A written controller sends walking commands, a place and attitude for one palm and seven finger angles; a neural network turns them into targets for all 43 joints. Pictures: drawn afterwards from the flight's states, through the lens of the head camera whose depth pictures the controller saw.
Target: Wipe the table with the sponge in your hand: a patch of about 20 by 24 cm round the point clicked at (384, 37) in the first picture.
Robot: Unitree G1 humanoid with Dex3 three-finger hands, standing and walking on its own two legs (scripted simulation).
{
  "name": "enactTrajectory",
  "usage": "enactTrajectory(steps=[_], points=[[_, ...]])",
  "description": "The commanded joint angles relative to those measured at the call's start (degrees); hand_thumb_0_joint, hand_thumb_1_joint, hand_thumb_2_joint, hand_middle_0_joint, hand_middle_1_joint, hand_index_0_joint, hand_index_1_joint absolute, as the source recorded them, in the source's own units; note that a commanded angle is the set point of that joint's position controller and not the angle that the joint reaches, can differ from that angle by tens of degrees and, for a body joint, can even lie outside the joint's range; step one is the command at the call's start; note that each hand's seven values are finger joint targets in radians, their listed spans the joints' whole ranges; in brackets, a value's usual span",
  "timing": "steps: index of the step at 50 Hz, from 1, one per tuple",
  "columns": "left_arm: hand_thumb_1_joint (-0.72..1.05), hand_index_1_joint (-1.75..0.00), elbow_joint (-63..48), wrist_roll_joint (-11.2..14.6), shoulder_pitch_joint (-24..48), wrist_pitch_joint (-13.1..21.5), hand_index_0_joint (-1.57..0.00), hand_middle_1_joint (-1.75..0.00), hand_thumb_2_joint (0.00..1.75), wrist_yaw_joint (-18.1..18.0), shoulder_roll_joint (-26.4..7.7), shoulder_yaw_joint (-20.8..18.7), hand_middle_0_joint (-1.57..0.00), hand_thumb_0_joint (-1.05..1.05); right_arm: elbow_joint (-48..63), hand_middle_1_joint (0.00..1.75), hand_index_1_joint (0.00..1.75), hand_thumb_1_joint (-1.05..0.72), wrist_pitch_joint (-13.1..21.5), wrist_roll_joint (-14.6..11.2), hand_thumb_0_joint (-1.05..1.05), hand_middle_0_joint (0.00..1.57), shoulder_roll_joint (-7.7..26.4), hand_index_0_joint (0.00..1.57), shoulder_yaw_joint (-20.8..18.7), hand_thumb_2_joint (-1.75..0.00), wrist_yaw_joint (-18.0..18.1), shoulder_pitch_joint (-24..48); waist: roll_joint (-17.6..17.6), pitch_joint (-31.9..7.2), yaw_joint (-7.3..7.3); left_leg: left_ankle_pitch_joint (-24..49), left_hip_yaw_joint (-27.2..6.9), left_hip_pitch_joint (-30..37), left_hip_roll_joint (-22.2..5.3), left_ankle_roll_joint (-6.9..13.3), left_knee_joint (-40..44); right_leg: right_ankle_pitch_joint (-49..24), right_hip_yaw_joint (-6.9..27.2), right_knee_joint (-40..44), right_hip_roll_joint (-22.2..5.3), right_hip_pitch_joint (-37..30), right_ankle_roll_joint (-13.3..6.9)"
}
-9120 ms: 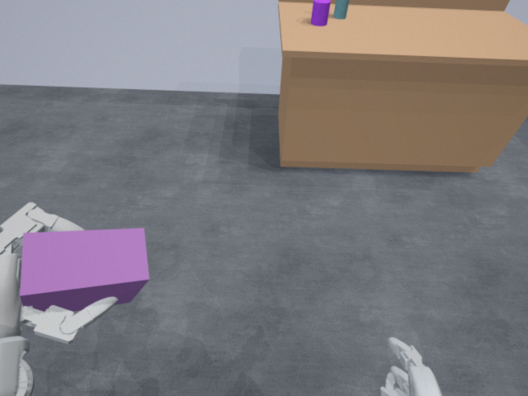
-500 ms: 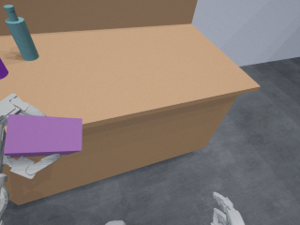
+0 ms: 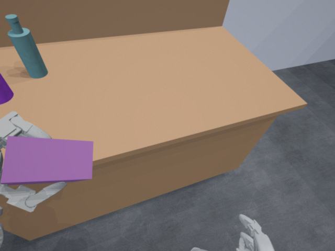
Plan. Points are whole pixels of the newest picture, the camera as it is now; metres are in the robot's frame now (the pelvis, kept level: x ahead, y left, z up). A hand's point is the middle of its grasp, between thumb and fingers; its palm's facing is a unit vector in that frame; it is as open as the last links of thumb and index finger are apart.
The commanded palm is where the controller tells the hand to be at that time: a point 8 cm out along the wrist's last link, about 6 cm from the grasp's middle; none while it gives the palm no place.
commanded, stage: shuffle to correct the standing spot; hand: left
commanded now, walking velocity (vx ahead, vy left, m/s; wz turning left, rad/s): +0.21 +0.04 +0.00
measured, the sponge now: (59, 163) +0.23 +0.22 +0.15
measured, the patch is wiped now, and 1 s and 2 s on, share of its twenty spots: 0.00 0.00 0.00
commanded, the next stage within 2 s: come to a stop and stand still in 0.60 s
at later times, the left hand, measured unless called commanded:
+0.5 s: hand (46, 114) +0.31 +0.27 +0.17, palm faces +0.44 -0.79 -0.42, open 10.3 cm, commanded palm +0.24 +0.30 +0.17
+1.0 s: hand (78, 91) +0.39 +0.24 +0.17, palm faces +0.36 -0.82 -0.45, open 10.3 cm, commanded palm +0.32 +0.29 +0.17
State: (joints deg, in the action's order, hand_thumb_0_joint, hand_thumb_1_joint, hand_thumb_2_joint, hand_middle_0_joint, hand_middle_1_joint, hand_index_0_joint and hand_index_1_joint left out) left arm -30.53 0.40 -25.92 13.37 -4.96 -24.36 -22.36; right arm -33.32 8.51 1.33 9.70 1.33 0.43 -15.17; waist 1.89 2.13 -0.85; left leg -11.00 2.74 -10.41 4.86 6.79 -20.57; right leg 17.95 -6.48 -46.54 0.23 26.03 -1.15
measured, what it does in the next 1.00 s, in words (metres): walks ahead: right foot, then left foot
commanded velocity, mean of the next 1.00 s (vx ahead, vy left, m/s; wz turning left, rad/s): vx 0.08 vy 0.04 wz -0.01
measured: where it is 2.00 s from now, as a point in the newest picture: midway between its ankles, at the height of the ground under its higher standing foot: outside the picture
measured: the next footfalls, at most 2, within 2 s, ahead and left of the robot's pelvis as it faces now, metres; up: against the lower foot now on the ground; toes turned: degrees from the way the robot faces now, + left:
right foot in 0.12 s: +0.08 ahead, -0.07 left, +0.00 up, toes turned -7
left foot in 0.42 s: +0.21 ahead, +0.15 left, +0.00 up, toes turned +2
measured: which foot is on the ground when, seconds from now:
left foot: down 0.00-0.12, up 0.14-0.40, down 0.42-1.00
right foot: up 0.00-0.10, down 0.12-0.76, up 0.78-0.92, down 0.94-1.00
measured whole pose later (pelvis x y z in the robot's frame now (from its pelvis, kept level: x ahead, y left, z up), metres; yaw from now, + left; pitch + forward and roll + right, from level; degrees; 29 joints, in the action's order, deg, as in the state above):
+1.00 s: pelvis +0.17 +0.01 -0.02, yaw +1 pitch -2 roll +0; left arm -33.3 1.5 -26.3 10.5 -6.8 -22.1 -22.0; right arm -33.1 8.5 -0.5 9.7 1.8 1.2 -8.6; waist 0.6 5.9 1.6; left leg -17.0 1.0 -17.1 -3.6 -1.6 -38.4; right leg 17.0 -4.9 -34.5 1.5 15.3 -3.5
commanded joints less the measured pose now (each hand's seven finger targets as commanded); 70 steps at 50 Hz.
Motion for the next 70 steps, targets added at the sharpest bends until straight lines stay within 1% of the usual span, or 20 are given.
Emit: enactTrajectory(steps=[1, 4, 5, 6, 7, 13, 18, 22, 27, 29, 30, 36, 40, 46, 49, 60, 62, 63, 65, 70], points=[[0.10, -1.60, -9.8, 1.9, 4.1, 2.1, -1.20, -1.60, 1.30, -1.8, -8.0, -5.4, -1.20, 0.00, 9.1, 0.30, 0.30, -0.90, 2.1, -0.2, 0.00, 0.20, 9.2, 0.20, -3.9, -0.90, 1.6, 4.6, -12.0, -8.1, 0.19, 21.1, -10.9, 8.2, -12.6, -10.6, 4.6, 1.4, -4.0, 10.5, 2.2, -3.5, -0.5], [0.10, -1.60, -11.1, 2.2, 3.8, 1.7, -1.20, -1.60, 1.30, -2.4, -9.0, -6.5, -1.20, 0.00, 10.3, 0.30, 0.30, -0.90, 1.2, -0.1, 0.00, 0.20, 9.6, 0.20, -4.1, -0.90, 1.3, 8.1, -11.1, -11.4, -2.09, 25.4, -6.3, -5.1, -9.6, -12.9, -9.5, -4.6, -4.7, 23.0, 1.9, -24.7, -3.4], [0.10, -1.60, -11.3, 2.5, 3.1, 1.8, -1.20, -1.60, 1.30, -2.7, -9.2, -6.7, -1.20, 0.00, 10.1, 0.30, 0.30, -0.90, 0.2, -0.6, 0.00, 0.20, 9.0, 0.20, -4.4, -0.90, 0.8, 8.4, -1.9, -15.0, -3.71, 20.3, -5.0, -20.1, -7.4, -13.9, -29.9, -6.7, 4.6, 24.4, -7.3, -40.0, -9.3], [0.10, -1.60, -11.3, 2.5, 4.2, 2.0, -1.20, -1.60, 1.30, -2.9, -10.0, -7.6, -1.20, 0.00, 10.5, 0.30, 0.30, -0.90, -0.3, -1.6, 0.00, 0.20, 9.4, 0.20, -4.6, -0.90, 0.6, 7.3, 17.1, -15.3, -2.72, -12.7, -3.5, -35.3, -2.5, -9.7, -56.3, -9.8, 33.4, 25.4, -25.9, -40.5, -19.0], [0.10, -1.60, -12.5, 4.1, 6.3, 2.5, -1.20, -1.60, 1.30, -3.0, -9.7, -9.4, -1.20, 0.00, 10.0, 0.30, 0.30, -0.90, -0.2, -0.5, 0.00, 0.20, 10.6, 0.20, -4.8, -0.90, 0.6, 7.0, 8.6, -7.8, -0.41, -16.6, -9.4, -39.0, -6.1, -7.6, -61.5, -8.5, 36.8, 28.5, -28.7, -30.1, -18.7], [0.10, -1.60, -13.2, 2.3, 12.9, 3.4, -1.20, -1.60, 1.30, -3.0, -7.5, -5.4, -1.20, 0.00, 6.7, 0.30, 0.30, -0.90, -0.3, -0.9, 0.00, 0.20, 7.1, 0.20, -2.6, -0.90, 1.0, 8.7, -2.0, -2.2, 0.13, -0.9, 0.4, -17.6, -11.0, -6.6, -31.8, -4.9, 10.5, 29.9, -15.9, -5.7, -9.6], [0.10, -1.60, -13.9, 2.3, 9.9, 3.7, -1.20, -1.60, 1.30, -3.7, -8.7, -7.7, -1.20, 0.00, 8.0, 0.30, 0.30, -0.90, 2.1, -0.5, 0.00, 0.20, 6.2, 0.20, -2.7, -0.90, 2.7, 8.9, -0.1, -5.8, -1.48, -0.9, 7.2, -1.7, -5.2, -5.6, -12.5, -4.3, 8.0, 19.5, -10.5, -10.2, -5.2], [0.10, -1.60, -9.5, 2.8, 10.0, 4.0, -1.20, -1.60, 1.30, -3.1, -8.4, -8.6, -1.20, 0.00, 7.6, 0.30, 0.30, -0.90, 2.0, -1.3, 0.00, 0.20, 8.7, 0.20, -4.1, -0.90, 2.6, 7.9, -15.6, -11.0, 0.82, 16.5, -24.7, 11.1, -22.4, 7.3, -2.9, 14.2, 4.1, -12.0, 0.9, 4.5, 0.8], [0.10, -1.60, -12.7, 1.8, 3.6, 3.1, -1.20, -1.60, 1.30, -2.5, -7.4, -8.2, -1.20, 0.00, 7.8, 0.30, 0.30, -0.90, 2.5, -2.3, 0.00, 0.20, 8.2, 0.20, -3.7, -0.90, 0.7, 8.3, -11.2, -9.3, -0.81, -1.1, -5.2, -10.2, -14.6, -0.7, -14.0, 1.9, 4.4, 18.5, -0.3, -16.9, -0.4], [0.10, -1.60, -10.7, 2.5, 2.1, 2.1, -1.20, -1.60, 1.30, -2.8, -10.2, -9.7, -1.20, 0.00, 8.6, 0.30, 0.30, -0.90, 2.3, -2.7, 0.00, 0.20, 6.8, 0.20, -3.5, -0.90, 0.5, 8.8, 15.4, -5.0, -0.54, -14.8, 3.2, -29.6, -3.6, -6.4, -37.5, -4.2, 35.9, 30.0, -17.3, -24.6, -9.9], [0.10, -1.60, -12.4, 3.2, 4.6, 2.8, -1.20, -1.60, 1.30, -2.7, -7.1, -7.1, -1.20, 0.00, 8.2, 0.30, 0.30, -0.90, 2.3, -2.6, 0.00, 0.20, 8.5, 0.20, -4.5, -0.90, 0.0, 8.5, 13.8, -1.4, -0.28, -15.2, -1.7, -33.0, -6.5, -7.2, -44.0, -13.1, 38.4, 30.5, -21.7, -24.0, -14.0], [0.10, -1.60, -9.1, 2.3, 7.6, 5.2, -1.20, -1.60, 1.30, -3.4, -7.7, -8.4, -1.20, 0.00, 5.1, 0.30, 0.30, -0.90, 3.0, -1.5, 0.00, 0.20, 6.3, 0.20, -2.8, -0.90, 1.3, 8.1, -2.4, -13.8, 1.46, 11.9, 3.8, 7.7, -3.1, -3.5, -3.5, -36.1, 6.4, 1.9, -6.3, -17.0, -1.8], [0.10, -1.60, -7.3, 2.3, 9.3, 2.3, -1.20, -1.60, 1.30, -2.3, -6.3, -5.2, -1.20, 0.00, 6.3, 0.30, 0.30, -0.90, 2.2, -0.9, 0.00, 0.20, 7.1, 0.20, -3.9, -0.90, 1.2, 9.9, -9.3, -9.9, 1.40, 33.9, -25.3, 11.4, -25.1, 10.5, 0.3, 11.8, 10.1, -24.4, -0.4, 5.5, 1.5], [0.10, -1.60, -18.6, 1.5, 1.0, 1.1, -1.20, -1.60, 1.30, -3.3, -9.0, -8.6, -1.20, 0.00, 8.5, 0.30, 0.30, -0.90, 2.9, -2.3, 0.00, 0.20, 7.0, 0.20, -2.0, -0.90, 1.1, 9.1, -11.8, -10.4, -0.05, 20.0, -5.0, -5.6, -15.1, -3.1, -10.8, -14.5, 3.3, 23.0, -2.4, -23.3, 0.7], [0.10, -1.60, -12.5, 3.5, -1.1, -0.1, -1.20, -1.60, 1.30, -4.3, -8.8, -9.8, -1.20, 0.00, 8.3, 0.30, 0.30, -0.90, 2.4, -2.9, 0.00, 0.20, 6.7, 0.20, -3.2, -0.90, 1.7, 7.1, 8.8, -11.1, 2.18, -4.1, -0.9, -10.0, -4.6, -8.3, -27.1, -44.8, 25.2, 26.1, -17.5, -22.8, -7.4], [0.10, -1.60, -11.9, 2.7, 0.0, -0.5, -1.20, -1.60, 1.30, -4.7, -5.2, -4.2, -1.20, 0.00, 9.0, 0.30, 0.30, -0.90, 0.5, -2.1, 0.00, 0.20, 8.8, 0.20, -3.9, -0.90, 3.9, 9.7, 0.7, -10.0, -0.15, 11.8, -3.7, 1.2, -11.1, -5.1, -5.5, -21.6, 13.2, 22.9, -10.1, -17.4, -0.7], [0.10, -1.60, -14.5, 2.4, 1.6, -0.7, -1.20, -1.60, 1.30, -5.0, -7.1, -5.6, -1.20, 0.00, 8.8, 0.30, 0.30, -0.90, 0.4, -1.8, 0.00, 0.20, 8.5, 0.20, -3.4, -0.90, 3.9, 10.0, -2.9, -11.3, 0.47, 14.2, -4.4, 0.4, -10.7, -5.7, -7.7, -26.6, 12.6, 21.8, -9.3, -18.2, -1.1], [0.10, -1.60, -19.3, -4.9, 55.2, 5.6, -1.20, -1.60, 1.30, -4.6, -49.5, -36.6, -1.20, 0.00, 5.9, 0.30, 0.30, -0.90, 3.6, 1.0, 0.00, 0.20, 7.6, 0.20, -4.5, -0.90, 3.4, 0.1, 4.3, -3.0, -2.73, 6.3, 2.7, -10.1, -5.8, -6.6, -16.2, -35.5, 15.9, 28.6, -8.5, -13.4, 3.1], [0.10, -1.60, 4.2, 0.3, 28.0, 4.2, -1.20, -1.60, 1.30, -1.7, -15.8, -12.5, -1.20, 0.00, 5.0, 0.30, 0.30, -0.90, 3.0, -1.1, 0.00, 0.20, 8.1, 0.20, -4.5, -0.90, 1.5, 4.7, -10.2, -11.3, 0.09, 3.1, -1.8, -0.3, -6.2, -7.4, -8.6, -33.5, 18.1, 21.5, -12.6, -16.7, -6.4], [0.10, -1.60, -6.3, 3.0, 1.7, 4.1, -1.20, -1.60, 1.30, 0.7, -3.4, -1.6, -1.20, 0.00, 8.6, 0.30, 0.30, -0.90, 3.7, -3.0, 0.00, 0.20, 9.0, 0.20, -4.3, -0.90, -1.8, 7.3, -5.1, -12.0, -2.22, 5.2, -4.2, 0.1, -11.1, -4.4, -1.8, -13.3, 9.5, 20.1, -5.4, -18.9, 0.2]])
